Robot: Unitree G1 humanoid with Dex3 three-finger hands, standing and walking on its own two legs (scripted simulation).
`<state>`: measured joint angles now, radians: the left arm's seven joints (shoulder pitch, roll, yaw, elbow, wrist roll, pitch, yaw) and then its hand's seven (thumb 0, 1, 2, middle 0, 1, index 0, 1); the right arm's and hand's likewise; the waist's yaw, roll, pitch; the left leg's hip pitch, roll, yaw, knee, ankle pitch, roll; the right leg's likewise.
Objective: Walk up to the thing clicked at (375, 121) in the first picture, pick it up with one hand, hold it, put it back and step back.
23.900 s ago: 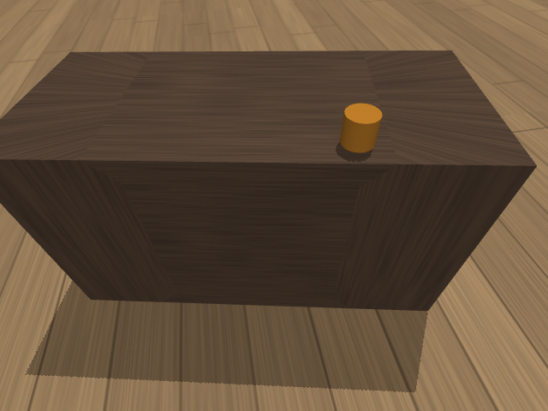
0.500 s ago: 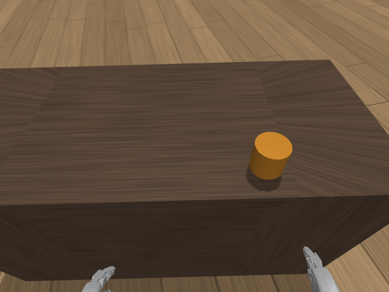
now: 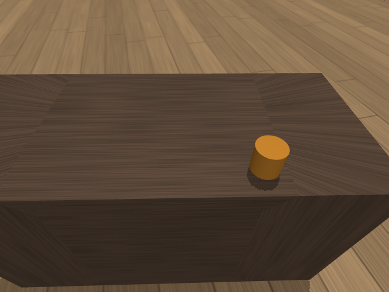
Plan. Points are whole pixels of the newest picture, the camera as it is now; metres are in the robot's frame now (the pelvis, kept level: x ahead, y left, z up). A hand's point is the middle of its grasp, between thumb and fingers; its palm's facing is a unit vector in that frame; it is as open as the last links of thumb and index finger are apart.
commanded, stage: home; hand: right
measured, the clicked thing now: (268, 157) +0.45 -0.17 +0.01
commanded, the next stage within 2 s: stand in 1.24 s
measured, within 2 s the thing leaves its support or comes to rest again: neither
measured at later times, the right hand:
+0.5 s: hand out of the picture +0.07 -0.25 -0.15, palm faces -0.04 +0.93 -0.36, open 17.6 cm
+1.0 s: hand out of the picture +0.08 -0.26 -0.15, palm faces -0.04 +0.93 -0.35, open 17.5 cm
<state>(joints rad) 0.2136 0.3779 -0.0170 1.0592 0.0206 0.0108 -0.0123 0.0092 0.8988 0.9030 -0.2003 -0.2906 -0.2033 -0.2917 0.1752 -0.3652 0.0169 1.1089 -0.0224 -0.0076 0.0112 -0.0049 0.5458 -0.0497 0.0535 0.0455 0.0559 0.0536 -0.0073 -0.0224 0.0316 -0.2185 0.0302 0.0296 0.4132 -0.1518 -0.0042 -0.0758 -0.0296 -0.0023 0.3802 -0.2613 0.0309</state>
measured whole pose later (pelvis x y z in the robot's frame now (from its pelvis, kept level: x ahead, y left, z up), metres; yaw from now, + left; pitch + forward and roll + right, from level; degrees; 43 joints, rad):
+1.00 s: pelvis +0.01 +0.00 +0.00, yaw +1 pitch -2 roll +0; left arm 0.15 0.35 0.00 1.10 0.01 0.00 0.00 0.01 0.90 0.90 -0.20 -0.29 -0.20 -0.29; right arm 0.11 -0.35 0.00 1.14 -0.01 0.00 0.01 0.00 0.55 -0.05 0.05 0.05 0.06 0.05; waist -0.01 -0.01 0.05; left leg -0.19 0.02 0.01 0.37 -0.14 -0.01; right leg -0.04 -0.03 -0.02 0.32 -0.25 0.03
